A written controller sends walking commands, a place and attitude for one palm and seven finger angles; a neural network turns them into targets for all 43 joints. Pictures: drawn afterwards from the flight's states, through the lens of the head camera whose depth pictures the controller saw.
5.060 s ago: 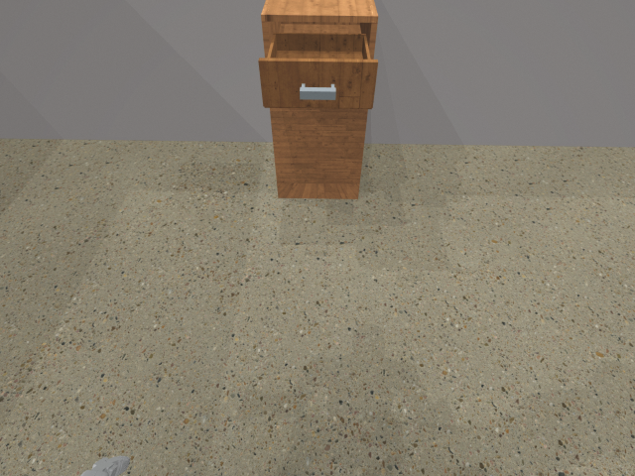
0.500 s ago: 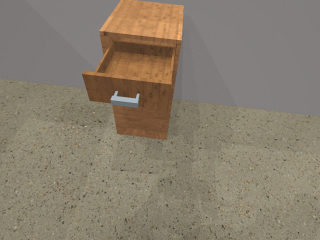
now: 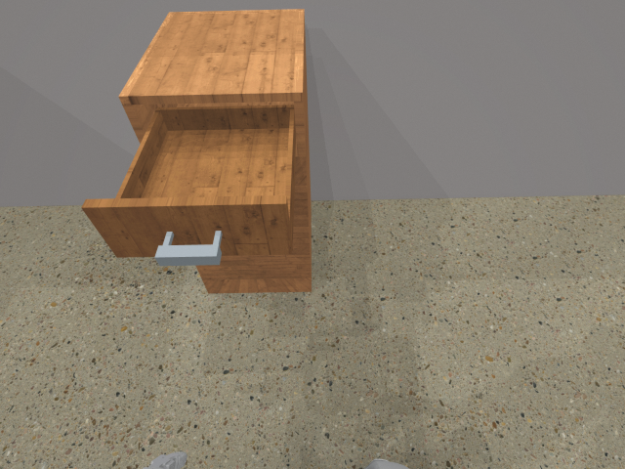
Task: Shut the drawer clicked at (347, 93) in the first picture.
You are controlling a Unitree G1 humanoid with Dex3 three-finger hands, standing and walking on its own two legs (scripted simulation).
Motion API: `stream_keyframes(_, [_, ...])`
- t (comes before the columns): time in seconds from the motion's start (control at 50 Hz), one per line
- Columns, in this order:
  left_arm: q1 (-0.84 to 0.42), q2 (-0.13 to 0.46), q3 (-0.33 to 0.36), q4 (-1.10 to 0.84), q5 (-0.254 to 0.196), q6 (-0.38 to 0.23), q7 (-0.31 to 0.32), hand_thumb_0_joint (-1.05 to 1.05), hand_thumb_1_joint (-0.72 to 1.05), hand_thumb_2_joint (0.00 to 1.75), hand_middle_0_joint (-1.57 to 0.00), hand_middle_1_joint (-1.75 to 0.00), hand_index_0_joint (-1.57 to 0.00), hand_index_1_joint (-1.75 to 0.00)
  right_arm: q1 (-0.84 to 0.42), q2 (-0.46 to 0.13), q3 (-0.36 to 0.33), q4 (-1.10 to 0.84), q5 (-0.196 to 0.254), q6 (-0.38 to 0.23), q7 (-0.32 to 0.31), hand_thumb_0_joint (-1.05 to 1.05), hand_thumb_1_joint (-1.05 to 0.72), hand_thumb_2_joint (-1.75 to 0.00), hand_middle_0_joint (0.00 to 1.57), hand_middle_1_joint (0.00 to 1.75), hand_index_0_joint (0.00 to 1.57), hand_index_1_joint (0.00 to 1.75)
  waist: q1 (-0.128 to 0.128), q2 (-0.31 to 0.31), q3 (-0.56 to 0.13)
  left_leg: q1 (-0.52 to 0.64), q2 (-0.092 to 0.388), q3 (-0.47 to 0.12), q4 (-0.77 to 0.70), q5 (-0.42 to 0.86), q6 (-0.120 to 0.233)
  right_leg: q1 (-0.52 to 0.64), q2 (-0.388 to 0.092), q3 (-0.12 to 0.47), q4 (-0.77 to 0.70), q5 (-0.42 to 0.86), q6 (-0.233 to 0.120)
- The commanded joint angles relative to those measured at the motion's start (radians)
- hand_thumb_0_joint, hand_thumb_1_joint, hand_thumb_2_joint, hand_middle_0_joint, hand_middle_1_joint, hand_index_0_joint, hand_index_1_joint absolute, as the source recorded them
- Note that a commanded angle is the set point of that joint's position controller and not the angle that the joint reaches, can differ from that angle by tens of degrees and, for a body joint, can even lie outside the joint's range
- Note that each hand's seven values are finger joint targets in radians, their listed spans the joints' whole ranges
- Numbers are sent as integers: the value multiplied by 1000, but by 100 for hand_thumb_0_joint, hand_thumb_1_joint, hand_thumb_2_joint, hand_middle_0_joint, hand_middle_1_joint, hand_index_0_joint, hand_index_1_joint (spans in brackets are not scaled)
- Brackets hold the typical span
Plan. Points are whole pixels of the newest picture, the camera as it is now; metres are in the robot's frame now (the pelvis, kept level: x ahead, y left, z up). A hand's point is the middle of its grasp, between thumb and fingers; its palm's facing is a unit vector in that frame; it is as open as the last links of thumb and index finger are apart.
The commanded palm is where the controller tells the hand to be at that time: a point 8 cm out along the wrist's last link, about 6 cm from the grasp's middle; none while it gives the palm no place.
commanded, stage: take the last steps up to it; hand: left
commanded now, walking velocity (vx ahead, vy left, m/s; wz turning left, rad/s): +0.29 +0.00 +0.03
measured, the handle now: (191, 245) +0.47 +0.22 -0.04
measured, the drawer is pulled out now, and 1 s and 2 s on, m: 0.30 0.30 0.30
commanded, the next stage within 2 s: come to a stop and stand still in 0.44 s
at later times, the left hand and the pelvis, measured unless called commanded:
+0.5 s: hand out of the picture +0.07 +0.18 -0.16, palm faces +0.17 -0.97 -0.15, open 7.4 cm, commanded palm none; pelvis +0.14 +0.02 +0.01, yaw +2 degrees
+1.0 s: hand (195, 424) +0.21 +0.19 -0.15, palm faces +0.03 -0.96 -0.29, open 7.4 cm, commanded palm none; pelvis +0.16 -0.01 +0.01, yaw -1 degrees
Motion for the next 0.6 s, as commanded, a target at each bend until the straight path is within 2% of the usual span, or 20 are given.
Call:
stream_keyframes(0.0, [457, 278, 71, 78, -15, -41, 25, 0, 90, 90, -20, -30, -20, -30, -24, -117, -28, -96, 26, -31, 4, 0, -90, -90, 20, 30, 20, 30, 198, -208, -272, -607, 2, -46, 808, -115, 34, 657, -425, 611, -273, 176, -218])
stream_keyframes(0.02, [374, 247, 69, 60, -18, -37, 31, 0, 90, 90, -20, -30, -20, -30, -50, -121, -38, -103, 26, -25, 4, 0, -90, -90, 20, 30, 20, 30, 165, -142, -204, -622, 48, -89, 877, -56, 43, 567, -403, 560, -298, 97, -220])
stream_keyframes(0.04, [287, 204, 58, 38, -16, -37, 34, 0, 90, 90, -20, -30, -20, -30, -113, -100, -40, -106, 20, -23, 11, 0, -90, -90, 20, 30, 20, 30, 154, -109, -102, -647, 86, -87, 883, 16, 39, 418, -372, 497, -325, 51, -201])
stream_keyframes(0.06, [221, 156, 45, 24, -14, -40, 38, 0, 90, 90, -20, -30, -20, -30, -125, -80, -38, -108, 14, -12, 14, 0, -90, -90, 20, 30, 20, 30, 109, -63, -41, -638, 115, -98, 859, 75, 32, 307, -343, 414, -347, 31, -181])
stream_keyframes(0.08, [179, 112, 30, 15, -12, -44, 40, 0, 90, 90, -20, -30, -20, -30, -118, -61, -36, -104, 7, 2, 16, 0, -90, -90, 20, 30, 20, 30, 78, -51, 4, -596, 128, -93, 820, 117, 22, 199, -303, 321, -373, 54, -155])
stream_keyframes(0.12, [164, 79, 16, 15, -6, -50, 40, 0, 90, 90, -20, -30, -20, -30, -71, -28, -36, -85, 1, 25, 22, 0, -90, -90, 20, 30, 20, 30, 35, -85, 18, -537, 125, -64, 742, 165, 3, 100, -242, 202, -412, 72, -129])
stream_keyframes(0.16, [153, 64, 16, 14, -1, -53, 41, 0, 90, 90, -20, -30, -20, -30, -72, -30, -38, -88, -2, 39, 26, 0, -90, -90, 20, 30, 20, 30, 13, -144, 40, -517, 132, -40, 665, 210, -18, 37, -214, 142, -447, 32, -121])
stream_keyframes(0.26, [210, 108, 22, 31, -1, -58, 34, 0, 90, 90, -20, -30, -20, -30, -209, -51, -42, -143, 1, 34, 43, 0, -90, -90, 20, 30, 20, 30, 47, -116, 30, -561, 128, -13, 445, 273, -35, 144, -207, 141, -455, 15, -139])
stream_keyframes(0.32, [265, 120, 23, 58, 2, -57, 34, 0, 90, 90, -20, -30, -20, -30, -311, -56, -40, -174, 2, 19, 48, 0, -90, -90, 20, 30, 20, 30, 88, -116, 29, -561, 110, 1, 314, 243, -37, 230, -230, 164, -419, 91, -142])
stream_keyframes(0.38, [292, 131, 26, 77, 5, -51, 38, 0, 90, 90, -20, -30, -20, -30, -356, -61, -34, -192, 5, 6, 46, 0, -90, -90, 20, 30, 20, 30, 102, -123, 2, -489, 87, 9, 206, 207, -27, 283, -244, 160, -353, 193, -135])
stream_keyframes(0.4, [300, 131, 27, 83, 3, -47, 38, 0, 90, 90, -20, -30, -20, -30, -352, -63, -32, -188, 5, 3, 44, 0, -90, -90, 20, 30, 20, 30, 100, -117, -7, -444, 72, 20, 167, 218, -24, 283, -233, 150, -329, 199, -125])
stream_keyframes(0.42, [295, 130, 27, 86, 3, -42, 39, 0, 90, 90, -20, -30, -20, -30, -323, -67, -32, -177, 5, -1, 42, 0, -90, -90, 20, 30, 20, 30, 82, -127, -5, -368, 61, 30, 103, 255, -19, 249, -217, 136, -292, 184, -107])
stream_keyframes(0.44, [282, 115, 25, 88, 0, -37, 40, 0, 90, 90, -20, -30, -20, -30, -266, -81, -32, -156, 4, -7, 36, 0, -90, -90, 20, 30, 20, 30, 55, -97, -19, -260, 53, 31, 22, 302, -15, 210, -181, 103, -223, 159, -82])
stream_keyframes(0.46, [293, 89, 16, 88, -4, -32, 39, 0, 90, 90, -20, -30, -20, -30, -188, -124, -39, -130, 1, -15, 28, 0, -90, -90, 20, 30, 20, 30, 29, 5, -65, -112, 94, -14, -25, 367, 4, 144, -125, 65, -75, 116, -50])
stream_keyframes(0.48, [311, 42, 8, 74, -9, -30, 35, 0, 90, 90, -20, -30, -20, -30, -101, -213, -58, -118, -7, -19, 18, 0, -90, -90, 20, 30, 20, 30, 4, 200, -123, 27, 288, -233, -59, 488, 80, -17, -21, -18, 137, -143, -3])
stream_keyframes(0.5, [294, 27, 0, 57, -6, -32, 36, 0, 90, 90, -20, -30, -20, -30, -54, -249, -62, -108, -1, -5, 12, 0, -90, -90, 20, 30, 20, 30, -4, 269, -142, 52, 412, -361, -138, 564, 172, -126, 25, -25, 351, -418, 15])
stream_keyframes(0.52, [267, 48, 2, 45, 5, -24, 41, 0, 90, 90, -20, -30, -20, -30, -82, -241, -57, -122, 2, 8, 10, 0, -90, -90, 20, 30, 20, 30, 4, 166, -86, -55, 424, -350, -151, 483, 205, -125, -10, 30, 443, -433, -1])
stream_keyframes(0.54, [254, 36, 0, 69, 6, -15, 45, 0, 90, 90, -20, -30, -20, -30, -149, -177, -37, -128, 1, 2, 1, 0, -90, -90, 20, 30, 20, 30, 25, 156, -57, -147, 373, -295, -182, 528, 176, -103, -35, 72, 457, -362, 8])
stream_keyframes(0.56, [269, 22, -2, 91, 1, -10, 44, 0, 90, 90, -20, -30, -20, -30, -224, -138, -22, -137, 4, 0, -7, 0, -90, -90, 20, 30, 20, 30, 56, 127, -30, -210, 346, -227, -179, 615, 165, -63, -56, 95, 431, -306, 19])
stream_keyframes(0.58, [284, 9, -6, 104, -5, -2, 44, 0, 90, 90, -20, -30, -20, -30, -265, -120, -12, -148, 6, 0, -11, 0, -90, -90, 20, 30, 20, 30, 71, 85, -22, -264, 318, -169, -173, 710, 153, 0, -60, 102, 385, -256, 32])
